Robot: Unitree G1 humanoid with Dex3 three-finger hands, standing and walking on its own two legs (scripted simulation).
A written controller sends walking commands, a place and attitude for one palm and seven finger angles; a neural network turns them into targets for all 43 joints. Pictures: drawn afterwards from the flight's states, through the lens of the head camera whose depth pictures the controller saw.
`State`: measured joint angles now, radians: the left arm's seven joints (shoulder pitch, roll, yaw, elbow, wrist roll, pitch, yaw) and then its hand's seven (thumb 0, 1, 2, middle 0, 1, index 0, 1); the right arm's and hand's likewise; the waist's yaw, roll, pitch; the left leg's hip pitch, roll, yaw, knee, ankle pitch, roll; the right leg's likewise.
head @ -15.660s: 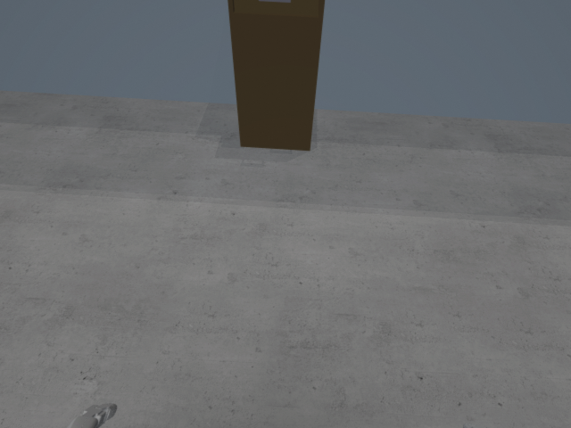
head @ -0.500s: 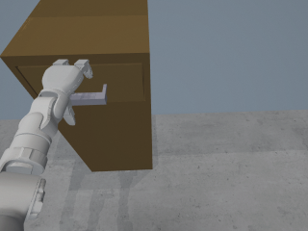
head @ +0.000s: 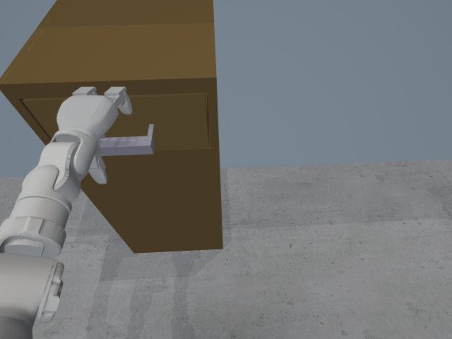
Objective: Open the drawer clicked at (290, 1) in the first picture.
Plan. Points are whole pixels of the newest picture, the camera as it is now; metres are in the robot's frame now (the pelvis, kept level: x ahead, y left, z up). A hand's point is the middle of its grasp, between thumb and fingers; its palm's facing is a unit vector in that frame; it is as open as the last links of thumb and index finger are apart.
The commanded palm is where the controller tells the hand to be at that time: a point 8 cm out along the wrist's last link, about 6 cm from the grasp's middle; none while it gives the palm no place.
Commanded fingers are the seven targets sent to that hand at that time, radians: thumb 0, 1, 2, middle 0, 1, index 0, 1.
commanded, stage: move the hooked fingers above the handle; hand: left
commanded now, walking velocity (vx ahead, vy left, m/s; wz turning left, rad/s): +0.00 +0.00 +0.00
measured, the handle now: (123, 137) +0.50 +0.24 +0.04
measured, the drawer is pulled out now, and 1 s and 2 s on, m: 0.00 0.00 0.00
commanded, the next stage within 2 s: lower the fingers behind the handle in 1.10 s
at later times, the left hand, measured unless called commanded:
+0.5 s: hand (96, 141) +0.44 +0.26 +0.09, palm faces -0.01 -0.02 -1.00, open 13.8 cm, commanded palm +0.43 +0.26 +0.16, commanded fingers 0.00 -0.50 0.30 -0.30 -1.20 -0.30 -1.20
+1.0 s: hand (98, 137) +0.45 +0.26 +0.09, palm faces +0.04 -0.03 -1.00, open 13.8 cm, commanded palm +0.43 +0.27 +0.16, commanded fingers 0.00 -0.50 0.30 -0.30 -1.20 -0.30 -1.20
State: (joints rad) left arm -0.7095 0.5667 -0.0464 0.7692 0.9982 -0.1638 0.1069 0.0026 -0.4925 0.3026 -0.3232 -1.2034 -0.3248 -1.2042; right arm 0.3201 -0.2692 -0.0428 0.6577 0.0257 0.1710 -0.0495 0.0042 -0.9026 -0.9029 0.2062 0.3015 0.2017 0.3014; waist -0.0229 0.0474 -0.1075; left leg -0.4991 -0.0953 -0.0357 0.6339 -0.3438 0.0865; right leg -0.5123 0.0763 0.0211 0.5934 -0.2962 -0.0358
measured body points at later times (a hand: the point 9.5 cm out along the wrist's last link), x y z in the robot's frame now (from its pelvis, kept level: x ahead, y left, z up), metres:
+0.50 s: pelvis +0.00 -0.01 +0.00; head +0.06 -0.01 +0.45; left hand +0.43 +0.26 +0.15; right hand +0.08 -0.28 -0.13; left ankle -0.03 +0.06 -0.72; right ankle -0.01 -0.10 -0.72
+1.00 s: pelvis +0.00 +0.00 +0.00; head +0.07 +0.00 +0.44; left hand +0.44 +0.26 +0.15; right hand +0.08 -0.26 -0.13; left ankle -0.03 +0.06 -0.72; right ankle -0.01 -0.10 -0.72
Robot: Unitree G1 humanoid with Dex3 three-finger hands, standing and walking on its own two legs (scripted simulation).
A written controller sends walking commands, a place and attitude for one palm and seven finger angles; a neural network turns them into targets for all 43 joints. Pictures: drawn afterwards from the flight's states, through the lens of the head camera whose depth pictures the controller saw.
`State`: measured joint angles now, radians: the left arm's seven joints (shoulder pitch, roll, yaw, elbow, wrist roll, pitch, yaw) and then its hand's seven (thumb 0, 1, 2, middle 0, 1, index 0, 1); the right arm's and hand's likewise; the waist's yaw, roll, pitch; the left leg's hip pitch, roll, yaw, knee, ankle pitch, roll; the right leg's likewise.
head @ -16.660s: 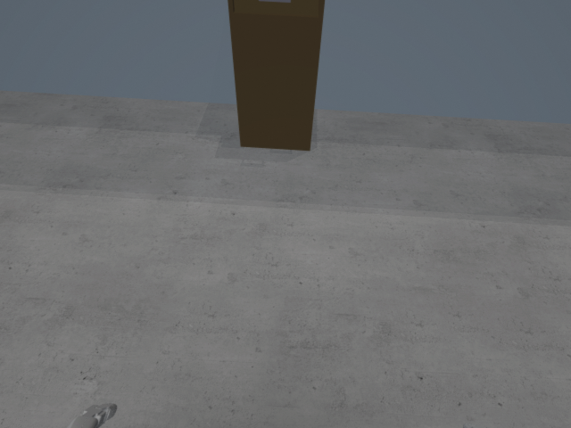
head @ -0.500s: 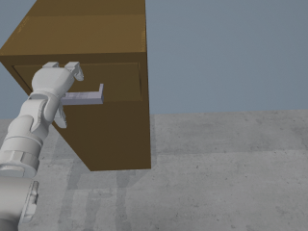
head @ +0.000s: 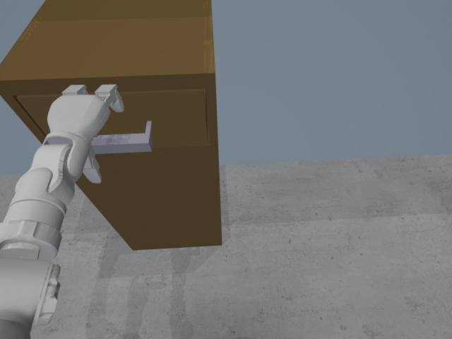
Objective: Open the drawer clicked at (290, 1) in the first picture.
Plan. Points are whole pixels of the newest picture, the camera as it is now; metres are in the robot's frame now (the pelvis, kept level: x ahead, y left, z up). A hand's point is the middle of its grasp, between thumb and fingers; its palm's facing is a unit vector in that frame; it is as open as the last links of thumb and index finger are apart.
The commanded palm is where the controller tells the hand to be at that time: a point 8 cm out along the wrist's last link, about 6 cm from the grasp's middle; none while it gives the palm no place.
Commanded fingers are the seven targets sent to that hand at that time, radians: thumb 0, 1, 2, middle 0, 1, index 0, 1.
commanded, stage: move the hooked fingers above the handle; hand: left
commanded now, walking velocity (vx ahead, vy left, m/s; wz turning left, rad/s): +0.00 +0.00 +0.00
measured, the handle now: (121, 135) +0.50 +0.24 +0.04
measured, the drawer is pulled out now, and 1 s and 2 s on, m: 0.00 0.00 0.00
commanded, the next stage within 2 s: lower the fingers behind the handle in 0.10 s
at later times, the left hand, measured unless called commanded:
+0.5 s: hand (97, 143) +0.44 +0.26 +0.08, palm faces -0.01 -0.01 -1.00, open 13.8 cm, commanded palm +0.42 +0.25 +0.14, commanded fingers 0.00 -0.50 0.30 -0.30 -1.20 -0.30 -1.20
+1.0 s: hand (108, 149) +0.45 +0.25 +0.05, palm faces -0.03 -0.02 -1.00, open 13.8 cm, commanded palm +0.43 +0.26 +0.10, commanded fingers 0.00 -0.50 0.30 -0.30 -1.20 -0.30 -1.20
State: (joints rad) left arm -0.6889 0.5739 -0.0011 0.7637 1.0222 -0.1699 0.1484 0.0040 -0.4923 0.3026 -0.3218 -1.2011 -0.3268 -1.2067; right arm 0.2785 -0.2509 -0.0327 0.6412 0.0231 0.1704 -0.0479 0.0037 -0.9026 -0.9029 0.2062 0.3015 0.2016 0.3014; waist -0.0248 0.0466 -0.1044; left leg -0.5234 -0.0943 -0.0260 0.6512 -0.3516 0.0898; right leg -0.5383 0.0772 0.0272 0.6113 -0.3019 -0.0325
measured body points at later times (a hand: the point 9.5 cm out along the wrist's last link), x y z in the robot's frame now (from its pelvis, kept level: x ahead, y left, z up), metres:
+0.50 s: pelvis +0.00 +0.00 +0.00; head +0.07 -0.01 +0.44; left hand +0.44 +0.26 +0.13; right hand +0.07 -0.27 -0.13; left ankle -0.03 +0.06 -0.72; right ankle -0.01 -0.11 -0.72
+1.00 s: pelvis +0.00 -0.01 -0.01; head +0.08 -0.02 +0.44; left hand +0.45 +0.25 +0.10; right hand +0.06 -0.29 -0.14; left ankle -0.03 +0.06 -0.72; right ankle -0.01 -0.11 -0.72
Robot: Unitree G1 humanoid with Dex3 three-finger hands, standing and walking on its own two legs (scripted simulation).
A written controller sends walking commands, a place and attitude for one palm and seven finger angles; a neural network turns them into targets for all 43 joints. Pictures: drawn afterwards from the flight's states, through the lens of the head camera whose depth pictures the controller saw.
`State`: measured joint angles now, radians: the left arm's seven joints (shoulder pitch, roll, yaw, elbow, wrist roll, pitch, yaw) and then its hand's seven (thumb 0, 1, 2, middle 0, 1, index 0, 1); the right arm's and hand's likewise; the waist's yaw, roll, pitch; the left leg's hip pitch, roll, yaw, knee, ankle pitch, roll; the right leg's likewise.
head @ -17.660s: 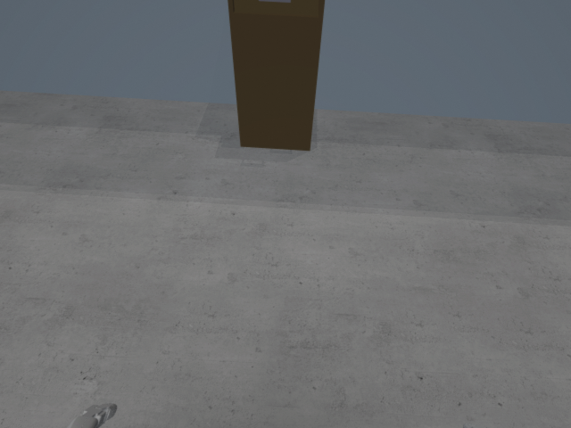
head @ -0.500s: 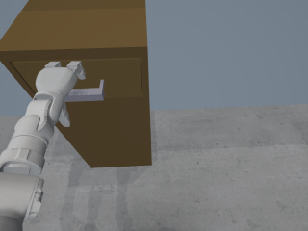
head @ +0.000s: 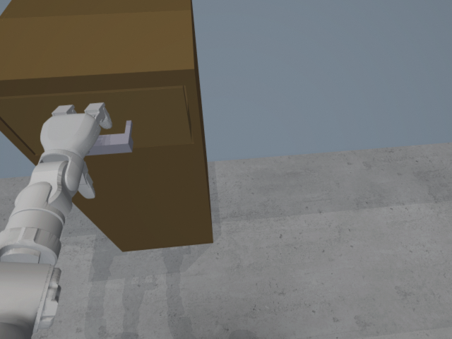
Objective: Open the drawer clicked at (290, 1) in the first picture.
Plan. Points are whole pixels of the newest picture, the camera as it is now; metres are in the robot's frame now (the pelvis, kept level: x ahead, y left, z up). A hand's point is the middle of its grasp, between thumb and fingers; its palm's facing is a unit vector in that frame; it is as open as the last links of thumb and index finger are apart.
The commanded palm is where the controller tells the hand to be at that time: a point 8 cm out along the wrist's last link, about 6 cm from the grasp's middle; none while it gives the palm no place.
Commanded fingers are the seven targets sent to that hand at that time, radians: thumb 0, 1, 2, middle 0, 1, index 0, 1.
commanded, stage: lower the fingers behind the handle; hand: left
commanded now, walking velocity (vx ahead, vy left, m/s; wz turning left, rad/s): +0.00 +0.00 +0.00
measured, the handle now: (99, 136) +0.49 +0.27 +0.05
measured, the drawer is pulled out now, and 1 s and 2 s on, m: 0.00 0.00 0.00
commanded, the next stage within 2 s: lift the fingers back up to retry in 0.80 s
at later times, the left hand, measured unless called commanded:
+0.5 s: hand (87, 153) +0.44 +0.27 +0.05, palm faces -0.03 +0.00 -1.00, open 13.8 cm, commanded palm +0.41 +0.28 +0.08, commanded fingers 0.00 -0.50 0.30 -0.30 -1.20 -0.30 -1.20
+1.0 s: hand (87, 152) +0.44 +0.27 +0.05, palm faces -0.01 -0.01 -1.00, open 13.8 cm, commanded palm +0.42 +0.28 +0.10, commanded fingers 0.00 -0.50 0.30 -0.30 -1.20 -0.30 -1.20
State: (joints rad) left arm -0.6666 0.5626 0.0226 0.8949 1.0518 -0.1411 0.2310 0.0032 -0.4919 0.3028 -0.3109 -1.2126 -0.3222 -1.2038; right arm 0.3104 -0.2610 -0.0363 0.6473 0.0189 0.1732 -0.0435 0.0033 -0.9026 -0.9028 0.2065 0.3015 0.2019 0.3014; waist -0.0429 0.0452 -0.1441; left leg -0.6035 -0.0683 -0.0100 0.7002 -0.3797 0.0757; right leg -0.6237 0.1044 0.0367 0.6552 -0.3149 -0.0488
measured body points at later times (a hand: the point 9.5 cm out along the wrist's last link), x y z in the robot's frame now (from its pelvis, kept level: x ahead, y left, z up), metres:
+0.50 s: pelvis -0.01 +0.00 -0.01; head +0.06 +0.00 +0.44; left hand +0.44 +0.27 +0.10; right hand +0.04 -0.27 -0.13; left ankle -0.04 +0.07 -0.72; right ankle -0.01 -0.09 -0.72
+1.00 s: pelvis -0.02 +0.01 -0.01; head +0.06 +0.01 +0.44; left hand +0.44 +0.27 +0.10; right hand +0.03 -0.26 -0.13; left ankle -0.04 +0.07 -0.72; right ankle -0.01 -0.09 -0.72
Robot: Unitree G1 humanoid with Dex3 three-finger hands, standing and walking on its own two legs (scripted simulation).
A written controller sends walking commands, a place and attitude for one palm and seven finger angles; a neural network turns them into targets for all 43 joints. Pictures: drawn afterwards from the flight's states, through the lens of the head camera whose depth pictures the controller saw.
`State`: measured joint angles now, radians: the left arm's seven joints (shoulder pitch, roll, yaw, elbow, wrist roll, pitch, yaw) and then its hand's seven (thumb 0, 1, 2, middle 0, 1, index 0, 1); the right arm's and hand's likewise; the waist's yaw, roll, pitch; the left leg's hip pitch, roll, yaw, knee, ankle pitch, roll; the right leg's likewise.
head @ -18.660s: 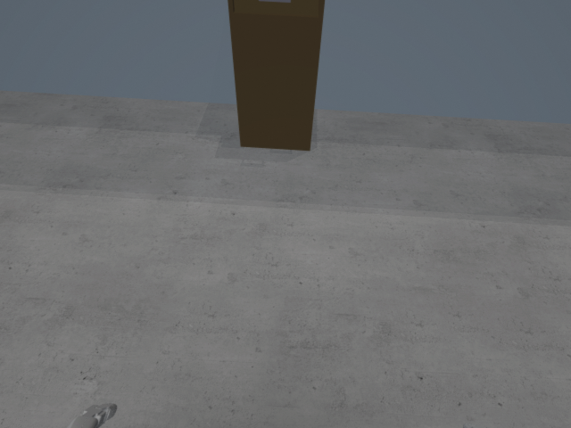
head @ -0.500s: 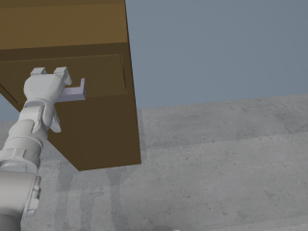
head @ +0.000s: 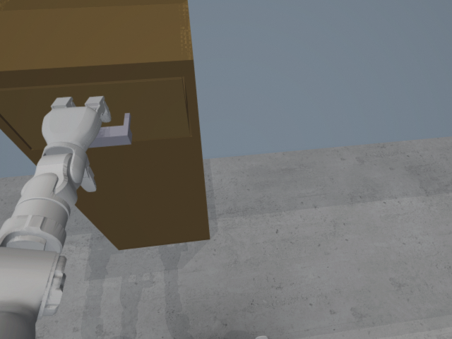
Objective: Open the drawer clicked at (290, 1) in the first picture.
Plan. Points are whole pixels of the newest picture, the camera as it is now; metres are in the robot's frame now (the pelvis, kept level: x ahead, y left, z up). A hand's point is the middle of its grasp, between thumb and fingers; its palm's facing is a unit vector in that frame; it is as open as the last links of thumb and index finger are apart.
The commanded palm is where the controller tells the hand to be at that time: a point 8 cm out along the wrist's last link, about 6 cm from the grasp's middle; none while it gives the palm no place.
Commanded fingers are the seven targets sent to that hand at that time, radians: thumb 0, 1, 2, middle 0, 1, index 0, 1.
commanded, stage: lift the fingers back up to retry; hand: left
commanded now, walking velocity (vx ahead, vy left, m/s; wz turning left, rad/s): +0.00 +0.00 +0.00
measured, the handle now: (98, 128) +0.50 +0.26 +0.05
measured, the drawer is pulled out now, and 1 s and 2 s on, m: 0.00 0.00 0.00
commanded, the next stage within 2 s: re-aim the fingers above the handle in 0.68 s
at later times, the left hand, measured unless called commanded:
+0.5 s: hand (57, 131) +0.44 +0.29 +0.11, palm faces +0.00 -0.03 -1.00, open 13.8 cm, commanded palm +0.42 +0.28 +0.17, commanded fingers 0.00 -0.50 0.30 -0.30 -1.20 -0.30 -1.20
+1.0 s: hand (65, 129) +0.44 +0.27 +0.12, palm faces -0.01 -0.01 -1.00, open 13.8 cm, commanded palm +0.42 +0.27 +0.17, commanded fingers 0.00 -0.50 0.30 -0.30 -1.20 -0.30 -1.20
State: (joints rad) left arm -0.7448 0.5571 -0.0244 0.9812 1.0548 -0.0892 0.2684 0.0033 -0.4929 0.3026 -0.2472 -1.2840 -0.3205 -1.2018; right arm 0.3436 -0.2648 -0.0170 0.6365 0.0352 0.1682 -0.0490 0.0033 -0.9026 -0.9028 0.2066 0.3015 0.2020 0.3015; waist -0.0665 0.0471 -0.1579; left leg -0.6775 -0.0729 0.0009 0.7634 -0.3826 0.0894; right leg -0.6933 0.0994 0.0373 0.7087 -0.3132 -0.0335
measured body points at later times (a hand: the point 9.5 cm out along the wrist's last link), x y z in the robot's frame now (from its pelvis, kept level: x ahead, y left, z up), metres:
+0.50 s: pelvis +0.02 +0.01 +0.02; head +0.07 +0.00 +0.46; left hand +0.44 +0.29 +0.17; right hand +0.11 -0.25 -0.11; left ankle -0.02 +0.06 -0.71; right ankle +0.01 -0.10 -0.71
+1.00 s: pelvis +0.01 +0.00 +0.02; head +0.07 -0.01 +0.46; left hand +0.44 +0.27 +0.17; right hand +0.12 -0.25 -0.12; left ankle -0.02 +0.06 -0.71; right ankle +0.01 -0.10 -0.71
